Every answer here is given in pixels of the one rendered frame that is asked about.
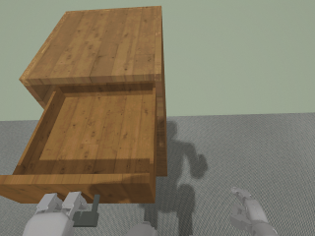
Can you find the left robot hand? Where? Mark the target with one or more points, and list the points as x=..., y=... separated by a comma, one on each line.
x=47, y=222

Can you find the right robot hand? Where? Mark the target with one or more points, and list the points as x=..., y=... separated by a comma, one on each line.
x=245, y=217

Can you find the right robot forearm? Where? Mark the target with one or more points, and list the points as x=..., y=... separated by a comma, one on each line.
x=263, y=229

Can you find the handle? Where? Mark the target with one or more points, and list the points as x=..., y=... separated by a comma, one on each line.
x=87, y=218

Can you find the cabinet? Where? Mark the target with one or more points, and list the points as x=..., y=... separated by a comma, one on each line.
x=117, y=45

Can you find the drawer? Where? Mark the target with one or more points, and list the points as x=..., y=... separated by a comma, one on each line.
x=97, y=139

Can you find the left robot thigh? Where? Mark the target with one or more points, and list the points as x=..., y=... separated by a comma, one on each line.
x=142, y=229

